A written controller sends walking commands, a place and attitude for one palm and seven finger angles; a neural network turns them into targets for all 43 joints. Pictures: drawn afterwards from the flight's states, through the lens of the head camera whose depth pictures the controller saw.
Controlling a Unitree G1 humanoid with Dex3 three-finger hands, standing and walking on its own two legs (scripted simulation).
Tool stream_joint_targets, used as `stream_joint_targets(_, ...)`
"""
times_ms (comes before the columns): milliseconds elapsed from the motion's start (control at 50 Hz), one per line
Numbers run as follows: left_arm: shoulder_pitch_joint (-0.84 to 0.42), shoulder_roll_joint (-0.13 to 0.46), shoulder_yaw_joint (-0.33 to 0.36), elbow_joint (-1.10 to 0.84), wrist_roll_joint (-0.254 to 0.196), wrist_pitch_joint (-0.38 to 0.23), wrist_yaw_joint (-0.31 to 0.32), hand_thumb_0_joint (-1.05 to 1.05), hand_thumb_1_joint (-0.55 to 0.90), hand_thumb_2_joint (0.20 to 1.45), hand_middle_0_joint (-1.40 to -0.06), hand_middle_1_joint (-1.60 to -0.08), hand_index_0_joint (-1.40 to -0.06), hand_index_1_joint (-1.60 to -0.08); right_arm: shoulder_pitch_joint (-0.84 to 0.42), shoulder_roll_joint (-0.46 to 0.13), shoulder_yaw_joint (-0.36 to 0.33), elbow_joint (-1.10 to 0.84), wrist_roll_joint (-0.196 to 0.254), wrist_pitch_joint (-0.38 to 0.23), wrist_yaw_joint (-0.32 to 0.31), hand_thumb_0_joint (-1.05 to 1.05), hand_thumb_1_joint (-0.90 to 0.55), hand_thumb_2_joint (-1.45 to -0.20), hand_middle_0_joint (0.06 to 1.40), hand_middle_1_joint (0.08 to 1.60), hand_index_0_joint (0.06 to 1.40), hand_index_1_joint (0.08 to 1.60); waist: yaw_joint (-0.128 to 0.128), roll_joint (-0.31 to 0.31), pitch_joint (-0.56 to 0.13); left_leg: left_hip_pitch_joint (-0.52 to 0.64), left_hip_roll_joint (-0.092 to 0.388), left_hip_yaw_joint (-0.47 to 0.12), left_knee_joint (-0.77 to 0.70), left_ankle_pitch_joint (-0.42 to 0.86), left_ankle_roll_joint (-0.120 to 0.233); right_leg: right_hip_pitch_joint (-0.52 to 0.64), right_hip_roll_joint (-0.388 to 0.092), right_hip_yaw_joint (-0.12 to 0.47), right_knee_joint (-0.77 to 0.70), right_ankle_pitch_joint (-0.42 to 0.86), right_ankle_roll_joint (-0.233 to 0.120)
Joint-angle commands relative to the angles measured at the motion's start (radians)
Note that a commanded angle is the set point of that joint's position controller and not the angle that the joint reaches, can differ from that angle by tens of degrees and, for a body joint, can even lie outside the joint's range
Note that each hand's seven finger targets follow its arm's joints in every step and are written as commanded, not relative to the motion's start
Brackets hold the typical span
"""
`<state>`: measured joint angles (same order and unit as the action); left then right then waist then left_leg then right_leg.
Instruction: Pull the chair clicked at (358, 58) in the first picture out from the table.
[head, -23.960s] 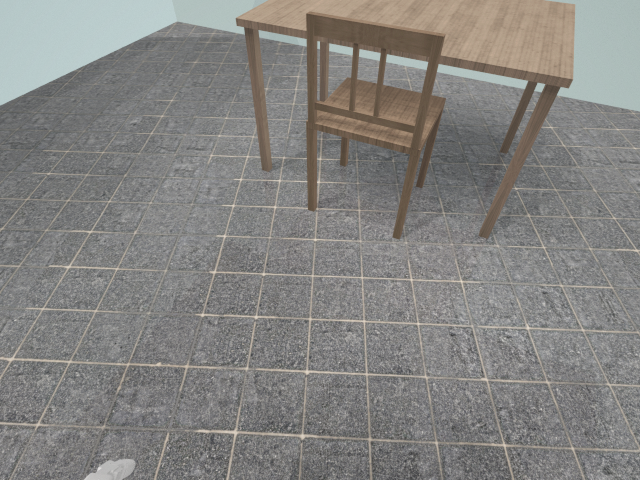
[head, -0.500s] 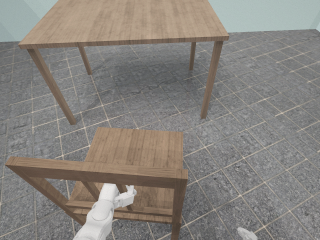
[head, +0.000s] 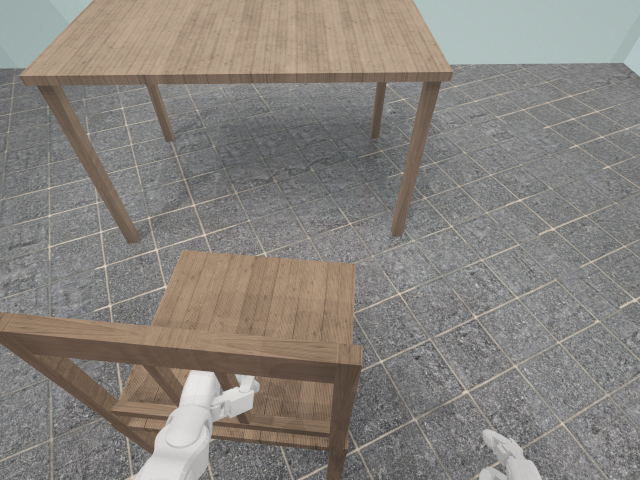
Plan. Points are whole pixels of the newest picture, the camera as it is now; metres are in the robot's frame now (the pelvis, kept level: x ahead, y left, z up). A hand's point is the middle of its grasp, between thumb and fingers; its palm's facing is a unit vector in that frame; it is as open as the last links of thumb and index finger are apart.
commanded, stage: open the thumb and straighten the fingers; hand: left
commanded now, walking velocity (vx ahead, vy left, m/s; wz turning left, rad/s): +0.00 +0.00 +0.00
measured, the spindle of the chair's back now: (173, 389) +0.27 +0.22 -0.11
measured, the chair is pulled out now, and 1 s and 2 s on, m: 0.71 0.71 0.71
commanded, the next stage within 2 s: draw the fingers out of the gap in 0.64 s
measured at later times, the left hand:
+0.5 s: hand (244, 381) +0.27 +0.11 -0.07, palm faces -0.08 -0.99 -0.12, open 15.7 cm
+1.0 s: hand (225, 428) +0.20 +0.13 -0.07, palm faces -0.05 -0.99 -0.13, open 17.5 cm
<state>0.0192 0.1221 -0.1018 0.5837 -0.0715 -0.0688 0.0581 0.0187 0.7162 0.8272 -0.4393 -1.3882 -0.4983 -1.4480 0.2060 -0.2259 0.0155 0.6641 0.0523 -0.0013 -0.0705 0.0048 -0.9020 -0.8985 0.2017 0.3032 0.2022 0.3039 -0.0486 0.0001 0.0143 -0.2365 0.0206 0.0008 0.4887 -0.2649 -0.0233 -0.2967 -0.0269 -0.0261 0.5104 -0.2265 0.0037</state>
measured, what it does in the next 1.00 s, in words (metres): stands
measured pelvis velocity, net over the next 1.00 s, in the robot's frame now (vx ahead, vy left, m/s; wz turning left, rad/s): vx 0.02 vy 0.00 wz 0.04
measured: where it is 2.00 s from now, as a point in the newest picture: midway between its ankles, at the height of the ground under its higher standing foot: outside the picture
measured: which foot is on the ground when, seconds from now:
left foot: down 0.00-1.00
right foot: down 0.00-1.00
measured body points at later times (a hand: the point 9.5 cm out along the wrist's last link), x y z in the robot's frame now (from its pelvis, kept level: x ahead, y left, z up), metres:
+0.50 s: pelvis +0.02 +0.00 -0.03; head +0.06 -0.02 +0.42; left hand +0.27 +0.17 -0.06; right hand +0.17 -0.24 -0.13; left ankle -0.01 +0.14 -0.74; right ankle +0.03 -0.12 -0.74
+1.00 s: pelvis +0.02 +0.00 -0.05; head +0.06 -0.01 +0.40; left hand +0.20 +0.18 -0.06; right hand +0.20 -0.24 -0.12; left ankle -0.01 +0.14 -0.74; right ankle +0.03 -0.12 -0.74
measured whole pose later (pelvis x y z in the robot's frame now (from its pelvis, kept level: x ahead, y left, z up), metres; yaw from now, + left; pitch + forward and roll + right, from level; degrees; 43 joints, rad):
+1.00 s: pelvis +0.02 +0.00 -0.05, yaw +2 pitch +10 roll +0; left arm 0.47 0.18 -0.12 -0.11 -0.04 0.20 0.01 -0.01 -0.54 0.20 0.00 0.00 -0.01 0.00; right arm 0.26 -0.25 0.01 0.47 0.03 -0.09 -0.09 0.01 -0.90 -0.90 0.20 0.30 0.20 0.30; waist -0.05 0.05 -0.13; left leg -0.60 0.01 -0.05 0.91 -0.50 -0.02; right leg -0.63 -0.05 -0.06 0.90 -0.45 0.01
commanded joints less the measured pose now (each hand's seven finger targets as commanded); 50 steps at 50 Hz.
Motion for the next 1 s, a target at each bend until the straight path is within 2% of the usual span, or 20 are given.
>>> stream_joint_targets(0,-0.219,0.134,0.071,-0.332,0.004,-0.075,-0.018,0.000,0.175,0.550,-0.500,-1.450,-0.500,-1.450,-0.082,-0.127,-0.050,-0.159,0.004,-0.084,0.008,0.000,-0.900,-0.900,0.200,0.300,0.200,0.300,0.003,0.038,-0.219,-0.084,-0.002,0.029,0.007,-0.001,0.047,0.019,-0.037,0.010,-0.014,0.021,-0.017)
stream_joint_targets(20,-0.206,0.145,0.072,-0.346,0.010,-0.067,-0.020,0.000,0.054,0.492,-0.500,-1.450,-0.500,-1.450,-0.074,-0.127,-0.051,-0.161,0.005,-0.088,0.011,0.000,-0.900,-0.900,0.200,0.300,0.200,0.300,-0.001,0.066,-0.220,-0.089,-0.001,0.026,0.018,0.003,0.046,0.003,-0.034,0.011,-0.003,0.023,-0.020)
stream_joint_targets(80,-0.157,0.095,0.038,-0.370,0.011,-0.034,-0.027,0.000,-0.308,0.317,-0.500,-1.450,-0.500,-1.450,-0.066,-0.128,-0.050,-0.181,0.000,-0.101,0.020,0.000,-0.900,-0.900,0.200,0.300,0.200,0.300,0.003,0.059,-0.249,-0.119,-0.003,0.018,0.060,0.024,0.041,-0.032,-0.028,-0.009,0.050,0.041,-0.020)
stream_joint_targets(100,-0.124,0.098,0.051,-0.345,0.005,-0.013,-0.029,0.000,-0.429,0.258,-0.475,-1.378,-0.475,-1.378,-0.063,-0.134,-0.051,-0.186,0.001,-0.105,0.020,0.000,-0.900,-0.900,0.200,0.300,0.200,0.300,0.008,0.028,-0.244,-0.140,-0.003,0.016,0.072,0.023,0.040,-0.038,-0.026,-0.011,0.061,0.045,-0.018)
stream_joint_targets(120,-0.110,0.139,0.093,-0.346,-0.005,0.007,-0.031,0.000,-0.550,0.200,-0.450,-1.305,-0.450,-1.305,-0.058,-0.144,-0.053,-0.186,0.002,-0.104,0.018,0.000,-0.900,-0.900,0.200,0.300,0.200,0.300,0.007,-0.009,-0.246,-0.157,0.000,0.010,0.075,0.020,0.042,-0.034,-0.024,-0.013,0.063,0.045,-0.016)
stream_joint_targets(180,-0.069,0.068,0.045,-0.370,-0.018,0.057,-0.047,0.000,-0.550,0.200,-0.375,-1.087,-0.375,-1.087,-0.056,-0.149,-0.054,-0.211,0.001,-0.117,0.013,0.000,-0.900,-0.900,0.200,0.300,0.200,0.300,0.005,-0.076,-0.260,-0.189,-0.004,0.011,0.105,0.017,0.041,-0.058,-0.023,-0.026,0.096,0.046,-0.007)
stream_joint_targets(240,-0.097,0.039,0.002,-0.434,-0.021,0.087,-0.059,0.000,-0.550,0.200,-0.300,-0.870,-0.300,-0.870,-0.044,-0.154,-0.057,-0.224,0.001,-0.131,0.008,0.000,-0.900,-0.900,0.200,0.300,0.200,0.300,-0.011,-0.066,-0.281,-0.187,-0.004,0.006,0.141,0.038,0.044,-0.096,-0.022,-0.031,0.124,0.064,-0.004)
stream_joint_targets(280,-0.099,0.069,0.027,-0.459,-0.016,0.101,-0.056,0.000,-0.550,0.200,-0.250,-0.725,-0.250,-0.725,-0.034,-0.159,-0.059,-0.225,-0.004,-0.138,0.001,0.000,-0.900,-0.900,0.200,0.300,0.200,0.300,-0.010,-0.093,-0.294,-0.197,-0.005,0.000,0.160,0.048,0.045,-0.104,-0.020,-0.034,0.142,0.070,-0.002)
stream_joint_targets(340,-0.084,0.130,0.081,-0.532,0.000,0.106,-0.037,0.000,-0.550,0.200,-0.175,-0.508,-0.175,-0.508,-0.021,-0.157,-0.058,-0.230,-0.010,-0.148,-0.007,0.000,-0.900,-0.900,0.200,0.300,0.200,0.300,0.005,-0.058,-0.328,-0.192,-0.009,-0.002,0.178,0.089,0.044,-0.097,-0.021,-0.031,0.171,0.106,-0.007)
stream_joint_targets(380,0.002,0.112,0.071,-0.559,0.010,0.115,-0.028,0.000,-0.550,0.200,-0.125,-0.363,-0.125,-0.363,-0.019,-0.147,-0.055,-0.243,-0.012,-0.150,-0.005,0.000,-0.900,-0.900,0.200,0.300,0.200,0.300,0.015,-0.050,-0.334,-0.198,-0.008,0.003,0.195,0.127,0.042,-0.094,-0.023,-0.035,0.192,0.146,-0.009)
stream_joint_targets(400,-0.021,0.110,0.066,-0.530,0.018,0.124,-0.024,0.000,-0.550,0.200,-0.100,-0.290,-0.100,-0.290,-0.013,-0.149,-0.052,-0.236,-0.014,-0.144,-0.004,0.000,-0.900,-0.900,0.200,0.300,0.200,0.300,0.000,-0.058,-0.300,-0.219,-0.010,0.004,0.209,0.125,0.041,-0.122,-0.022,-0.036,0.199,0.150,-0.007)
stream_joint_targets(420,-0.006,0.119,0.077,-0.531,0.023,0.132,-0.023,0.000,-0.550,0.200,-0.075,-0.218,-0.075,-0.218,-0.010,-0.152,-0.054,-0.238,-0.015,-0.139,-0.003,0.000,-0.900,-0.900,0.200,0.300,0.200,0.300,0.006,-0.054,-0.294,-0.230,-0.009,0.003,0.212,0.129,0.040,-0.125,-0.021,-0.036,0.202,0.155,-0.010)
stream_joint_targets(480,0.051,0.087,0.040,-0.580,0.031,0.157,-0.023,0.000,-0.550,0.200,0.000,0.000,0.000,0.000,-0.015,-0.144,-0.051,-0.265,-0.016,-0.138,0.002,0.000,-0.900,-0.900,0.200,0.300,0.200,0.300,0.012,-0.031,-0.314,-0.234,-0.011,0.005,0.231,0.133,0.040,-0.126,-0.025,-0.039,0.221,0.161,-0.009)
stream_joint_targets(520,0.074,0.088,0.032,-0.626,0.027,0.174,-0.027,0.000,-0.550,0.200,0.000,0.000,0.000,0.000,-0.015,-0.145,-0.050,-0.277,-0.015,-0.135,0.001,0.000,-0.900,-0.900,0.200,0.300,0.200,0.300,0.010,-0.004,-0.327,-0.228,-0.011,0.005,0.243,0.157,0.040,-0.124,-0.025,-0.039,0.227,0.184,-0.014)
stream_joint_targets(640,0.131,0.084,0.011,-0.727,0.019,0.193,-0.026,0.000,-0.550,0.200,0.000,0.000,0.000,0.000,0.004,-0.147,-0.050,-0.295,-0.018,-0.143,-0.011,0.000,-0.900,-0.900,0.200,0.300,0.200,0.300,-0.012,-0.054,-0.331,-0.242,-0.011,-0.006,0.283,0.185,0.043,-0.136,-0.025,-0.047,0.247,0.233,-0.007)
stream_joint_targets(700,0.139,0.082,-0.006,-0.763,0.032,0.193,-0.022,0.000,-0.550,0.200,0.000,0.000,0.000,0.000,0.004,-0.146,-0.049,-0.301,-0.020,-0.144,-0.015,0.000,-0.900,-0.900,0.200,0.300,0.200,0.300,-0.015,-0.045,-0.329,-0.250,-0.016,-0.009,0.294,0.164,0.045,-0.156,-0.025,-0.049,0.256,0.206,-0.006)
stream_joint_targets(720,0.197,0.142,0.068,-0.726,0.034,0.198,-0.019,0.000,-0.550,0.200,0.000,0.000,0.000,0.000,0.008,-0.148,-0.052,-0.298,-0.021,-0.141,-0.019,0.000,-0.900,-0.900,0.200,0.300,0.200,0.300,0.001,-0.056,-0.317,-0.276,-0.018,-0.009,0.296,0.166,0.044,-0.153,-0.022,-0.048,0.260,0.208,-0.009)
stream_joint_targets(800,0.314,0.125,0.047,-0.790,0.033,0.206,-0.032,0.000,-0.550,0.200,0.000,0.000,0.000,0.000,-0.010,-0.135,-0.048,-0.332,-0.018,-0.131,-0.018,0.000,-0.900,-0.900,0.200,0.300,0.200,0.300,0.016,-0.036,-0.326,-0.296,-0.023,-0.001,0.302,0.133,0.042,-0.140,-0.027,-0.041,0.265,0.182,-0.008)
stream_joint_targets(860,0.357,0.117,0.022,-0.868,0.035,0.206,-0.037,0.000,-0.550,0.200,0.000,0.000,0.000,0.000,-0.010,-0.131,-0.049,-0.346,-0.016,-0.134,-0.020,0.000,-0.900,-0.900,0.200,0.300,0.200,0.300,0.008,0.015,-0.328,-0.283,-0.020,-0.008,0.312,0.143,0.042,-0.165,-0.027,-0.044,0.273,0.166,-0.011)
stream_joint_targets(980,0.440,0.105,-0.014,-0.945,0.033,0.197,-0.041,0.000,-0.550,0.200,0.000,0.000,0.000,0.000,-0.009,-0.130,-0.047,-0.357,-0.018,-0.151,-0.030,0.000,-0.900,-0.900,0.200,0.300,0.200,0.300,-0.012,-0.022,-0.283,-0.321,-0.021,-0.028,0.328,0.080,0.045,-0.224,-0.019,-0.056,0.277,0.079,-0.007)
